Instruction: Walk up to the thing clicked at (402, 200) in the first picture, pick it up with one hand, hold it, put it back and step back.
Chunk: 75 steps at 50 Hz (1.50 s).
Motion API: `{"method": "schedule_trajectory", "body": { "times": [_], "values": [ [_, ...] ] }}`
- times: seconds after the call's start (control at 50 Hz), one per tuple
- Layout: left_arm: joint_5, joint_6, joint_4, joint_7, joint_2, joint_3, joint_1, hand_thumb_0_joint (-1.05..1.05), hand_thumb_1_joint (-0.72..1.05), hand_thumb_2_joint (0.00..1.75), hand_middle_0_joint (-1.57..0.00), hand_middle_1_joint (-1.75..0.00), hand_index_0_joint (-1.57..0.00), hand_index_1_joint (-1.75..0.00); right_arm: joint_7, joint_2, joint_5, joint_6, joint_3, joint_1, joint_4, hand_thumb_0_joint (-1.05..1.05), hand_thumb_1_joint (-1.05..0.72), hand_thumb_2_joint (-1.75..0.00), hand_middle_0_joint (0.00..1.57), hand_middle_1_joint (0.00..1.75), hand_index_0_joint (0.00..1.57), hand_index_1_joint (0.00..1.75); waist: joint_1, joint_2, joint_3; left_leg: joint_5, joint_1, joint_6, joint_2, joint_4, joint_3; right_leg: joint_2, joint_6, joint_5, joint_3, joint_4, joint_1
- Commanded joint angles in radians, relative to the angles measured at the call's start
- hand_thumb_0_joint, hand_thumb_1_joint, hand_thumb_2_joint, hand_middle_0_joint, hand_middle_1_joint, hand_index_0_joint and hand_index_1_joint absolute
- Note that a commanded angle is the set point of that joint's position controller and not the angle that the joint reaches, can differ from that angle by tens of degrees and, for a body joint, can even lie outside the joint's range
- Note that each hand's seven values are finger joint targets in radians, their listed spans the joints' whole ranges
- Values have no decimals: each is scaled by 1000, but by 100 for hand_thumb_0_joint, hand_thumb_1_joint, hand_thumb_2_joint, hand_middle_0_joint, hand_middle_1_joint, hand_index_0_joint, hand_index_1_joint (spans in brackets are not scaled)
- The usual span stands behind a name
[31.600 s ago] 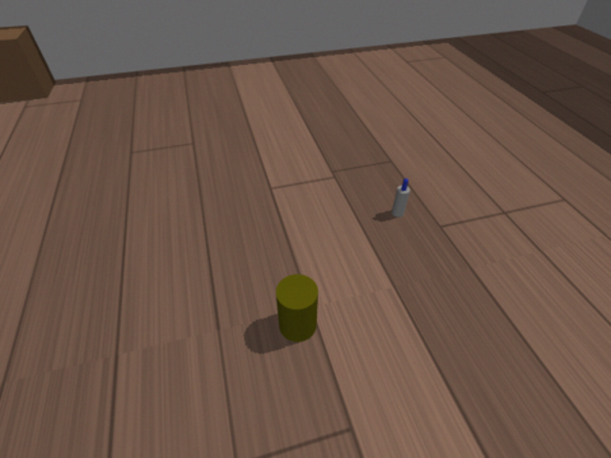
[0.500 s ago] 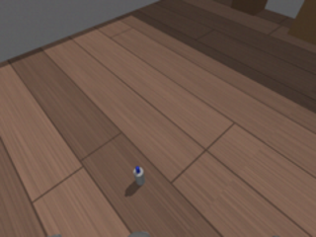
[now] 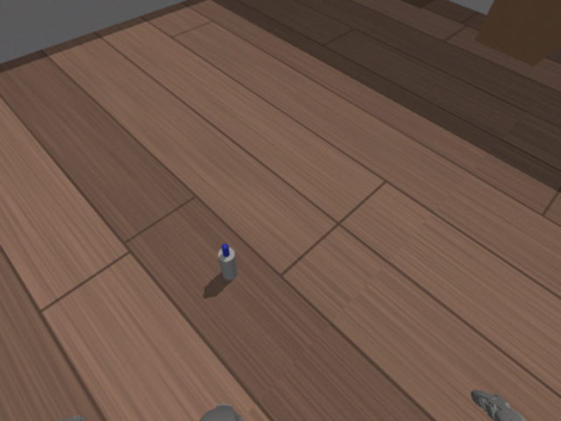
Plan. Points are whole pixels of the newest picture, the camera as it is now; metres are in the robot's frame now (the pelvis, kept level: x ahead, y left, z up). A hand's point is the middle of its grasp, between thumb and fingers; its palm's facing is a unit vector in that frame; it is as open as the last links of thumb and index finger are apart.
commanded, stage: step back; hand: left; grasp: from the side
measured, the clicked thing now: (227, 260) +0.69 +0.21 -0.65
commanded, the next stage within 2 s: stand in 1.88 s
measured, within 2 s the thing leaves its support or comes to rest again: neither
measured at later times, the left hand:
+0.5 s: hand out of the picture -0.05 +0.23 -0.14, palm faces +0.08 -0.93 -0.36, open 7.4 cm
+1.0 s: hand out of the picture -0.27 +0.20 -0.13, palm faces +0.14 -0.89 -0.44, open 7.4 cm
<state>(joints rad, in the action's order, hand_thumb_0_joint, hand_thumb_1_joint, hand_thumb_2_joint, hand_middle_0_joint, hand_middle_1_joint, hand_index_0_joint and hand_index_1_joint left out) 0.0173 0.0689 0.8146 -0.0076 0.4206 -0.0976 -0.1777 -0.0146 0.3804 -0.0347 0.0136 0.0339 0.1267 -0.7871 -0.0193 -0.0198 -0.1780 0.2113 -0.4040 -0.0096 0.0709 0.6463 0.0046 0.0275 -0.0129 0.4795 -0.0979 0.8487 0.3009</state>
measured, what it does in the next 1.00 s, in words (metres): walks backwards: right foot, then left foot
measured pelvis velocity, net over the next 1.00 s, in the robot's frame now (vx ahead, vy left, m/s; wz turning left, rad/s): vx -0.30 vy -0.09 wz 0.14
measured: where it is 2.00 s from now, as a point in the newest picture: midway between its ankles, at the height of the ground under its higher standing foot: outside the picture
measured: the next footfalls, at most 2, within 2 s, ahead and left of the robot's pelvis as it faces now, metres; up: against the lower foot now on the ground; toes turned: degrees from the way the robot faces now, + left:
right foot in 0.04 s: +0.00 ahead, -0.15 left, +0.00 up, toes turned +3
left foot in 0.34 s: -0.09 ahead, +0.08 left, +0.00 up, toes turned +3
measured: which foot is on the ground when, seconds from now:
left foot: down 0.00-0.06, up 0.08-0.32, down 0.34-0.70, up 0.72-0.98, down 1.00-1.00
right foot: up 0.00-0.02, down 0.04-0.36, up 0.38-0.66, down 0.68-1.00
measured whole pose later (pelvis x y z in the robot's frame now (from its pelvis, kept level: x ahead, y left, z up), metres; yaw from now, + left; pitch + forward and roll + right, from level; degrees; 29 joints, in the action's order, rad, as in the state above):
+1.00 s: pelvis -0.30 -0.09 +0.00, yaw +8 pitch -2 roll +1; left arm 0.05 0.00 0.88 -0.01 0.39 -0.07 -0.21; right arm 0.01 0.41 -0.03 0.04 0.06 0.25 -0.96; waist -0.03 0.03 -0.08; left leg 0.48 -0.27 -0.01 -0.02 0.69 -0.05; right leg -0.06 0.02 0.34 0.06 0.70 0.33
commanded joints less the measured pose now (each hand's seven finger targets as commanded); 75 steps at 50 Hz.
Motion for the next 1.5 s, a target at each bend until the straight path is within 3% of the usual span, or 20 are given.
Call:
{"method": "schedule_trajectory", "body": {
  "times": [0.0, 0.06, 0.12, 0.24, 0.3, 0.36, 0.42, 0.56, 0.64, 0.7, 0.76, 0.88, 0.96, 0.98, 1.02, 1.04, 1.18, 1.24, 1.4, 1.48],
  "values": [
    [15, -37, 0, 4, 146, -56, -163, 0, 90, 90, -20, -30, -20, -30, -16, 272, 13, 9, 87, -10, 61, 0, -90, -90, 20, 30, 20, 30, -23, 173, 276, -104, 52, 131, 111, -54, -165, -5, 44, -213, 76, -401, -200],
    [34, -40, -93, 5, 359, -94, -3, 0, 90, 90, -20, -30, -20, -30, -38, 230, 23, 14, 92, -45, 78, 0, -90, -90, 20, 30, 20, 30, -43, -277, 123, 419, -81, -1, -137, 505, -155, -458, 325, -132, -507, -590, 193],
    [27, -47, -113, 24, 215, -54, 148, 0, 90, 90, -20, -30, -20, -30, -27, 217, 40, 6, 76, 72, 7, 0, -90, -90, 20, 30, 20, 30, 52, -133, 112, 255, -66, 7, -184, 587, -151, -253, 214, -397, -134, -425, 124],
    [27, -38, -118, 39, 195, -47, 30, 0, 90, 90, -20, -30, -20, -30, -23, 182, 18, -11, 60, 69, 14, 0, -90, -90, 20, 30, 20, 30, -22, -180, 195, 308, -52, 6, -107, 129, -48, -275, 214, -661, -129, -296, -201],
    [6, -18, -127, 31, 186, -28, 41, 0, 90, 90, -20, -30, -20, -30, -19, 182, 10, -19, 71, 146, -30, 0, -90, -90, 20, 30, 20, 30, 14, -107, 245, -31, 157, 28, -102, -238, -11, -212, 144, -591, -68, -154, -137],
    [5, -16, -142, 42, 171, -34, 109, 0, 90, 90, -20, -30, -20, -30, -11, 397, -1, -21, 118, 75, 9, 0, -90, -90, 20, 30, 20, 30, 60, 246, 217, -315, 78, 337, 356, -313, -608, 23, 23, 175, -18, 283, 115],
    [-15, -8, -87, 37, 159, -34, 38, 0, 90, 90, -20, -30, -20, -30, -29, 280, -4, -24, 82, 8, 2, 0, -90, -90, 20, 30, 20, 30, -14, 105, 212, -444, 140, 246, 199, -193, -299, 54, 42, 72, -105, 450, 168],
    [1, -31, -70, 24, 135, -26, 12, 0, 90, 90, -20, -30, -20, -30, -20, 260, -7, 2, 79, 52, 19, 0, -90, -90, 20, 30, 20, 30, 35, 211, 240, -427, 279, 243, 176, -130, -237, -2, -7, 54, 47, -13, 96],
    [15, -53, 21, 27, 157, -32, -122, 0, 90, 90, -20, -30, -20, -30, -6, 247, 16, 31, 68, -16, 26, 0, -90, -90, 20, 30, 20, 30, -20, 170, 294, -138, 85, 130, 90, -13, -172, -22, 41, -211, 60, -439, -177],
    [26, -63, -50, 31, 362, -81, 27, 0, 90, 90, -20, -30, -20, -30, -27, 223, 22, 33, 79, -53, 54, 0, -90, -90, 20, 30, 20, 30, -38, -214, 138, 399, -119, -1, -108, 515, -222, -497, 331, -159, -510, -571, 159],
    [32, -75, -54, 42, 228, -43, 141, 0, 90, 90, -20, -30, -20, -30, -15, 223, 29, 25, 72, 35, -14, 0, -90, -90, 20, 30, 20, 30, 47, -67, 106, 233, -105, -5, -161, 577, -175, -278, 213, -306, -144, -424, 99],
    [35, -92, -2, 30, 243, -59, -35, 0, 90, 90, -20, -30, -20, -30, 10, 210, -1, -1, 69, -11, -28, 0, -90, -90, 20, 30, 20, 30, -73, -159, 145, 307, -153, -22, -97, 204, -97, -283, 209, 142, -219, -467, -178],
    [24, -79, -6, 16, 248, -41, 51, 0, 90, 90, -20, -30, -20, -30, 21, 194, 1, -24, 79, 126, -120, 0, -90, -90, 20, 30, 20, 30, 23, -146, 152, 190, 250, 34, -94, -216, 3, -265, 158, 112, -113, -433, 60],
    [25, -75, 4, 14, 193, -17, 9, 0, 90, 90, -20, -30, -20, -30, 19, 202, -1, -32, 90, 145, -144, 0, -90, -90, 20, 30, 20, 30, 27, -37, 161, 165, 363, 44, -93, -288, -47, -194, 122, 78, -35, -314, 128],
    [5, -81, 9, 15, 187, -18, 98, 0, 90, 90, -20, -30, -20, -30, 18, 347, -11, -39, 107, 111, -116, 0, -90, -90, 20, 30, 20, 30, 73, 187, 106, 674, 154, 248, 268, -460, -623, -56, 23, 114, 88, -9, 248],
    [6, -85, 21, 11, 208, -22, 95, 0, 90, 90, -20, -30, -20, -30, 19, 317, -7, -48, 101, 51, -103, 0, -90, -90, 20, 30, 20, 30, 37, 110, 55, 628, 61, 253, 260, -457, -559, -77, 30, 66, 38, 47, 169],
    [14, -121, 124, 9, 160, -25, -73, 0, 90, 90, -20, -30, -20, -30, 21, 181, 5, -27, 55, 20, -111, 0, -90, -90, 20, 30, 20, 30, -30, 93, 146, 288, -43, 84, 31, -122, -148, -31, 49, -146, 61, -441, -285],
    [22, -136, 99, 16, 297, -53, -29, 0, 90, 90, -20, -30, -20, -30, 10, 199, -1, -23, 67, 38, -114, 0, -90, -90, 20, 30, 20, 30, -27, -65, 54, 361, -133, 22, -63, 273, -137, -420, 254, 330, -477, -649, -68],
    [12, -121, 73, 7, 201, -7, 97, 0, 90, 90, -20, -30, -20, -30, 27, 162, -3, -42, 75, 128, -187, 0, -90, -90, 20, 30, 20, 30, 46, -94, 143, 111, 245, 17, -75, -112, 9, -218, 139, -49, -52, -448, 100],
    [-12, -96, 114, 15, 171, 9, 36, 0, 90, 90, -20, -30, -20, -30, 10, 290, -7, -58, 84, 0, -150, 0, -90, -90, 20, 30, 20, 30, 22, 163, 130, 344, 81, 207, 268, -412, -479, -55, 32, 50, 55, -59, 62]
  ]
}}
